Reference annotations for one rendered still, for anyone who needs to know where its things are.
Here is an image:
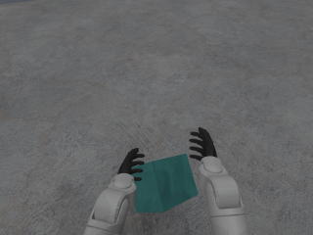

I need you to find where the right robot forearm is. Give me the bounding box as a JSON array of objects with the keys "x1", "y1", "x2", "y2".
[{"x1": 197, "y1": 156, "x2": 251, "y2": 235}]

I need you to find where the left robot hand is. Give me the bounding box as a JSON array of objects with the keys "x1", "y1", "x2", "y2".
[{"x1": 117, "y1": 148, "x2": 145, "y2": 181}]

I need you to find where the right robot hand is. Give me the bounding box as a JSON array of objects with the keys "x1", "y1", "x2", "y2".
[{"x1": 189, "y1": 127, "x2": 217, "y2": 161}]

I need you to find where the carton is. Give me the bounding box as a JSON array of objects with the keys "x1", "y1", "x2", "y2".
[{"x1": 131, "y1": 154, "x2": 199, "y2": 212}]

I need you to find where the left robot forearm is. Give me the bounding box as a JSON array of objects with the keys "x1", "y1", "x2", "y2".
[{"x1": 83, "y1": 173, "x2": 137, "y2": 235}]

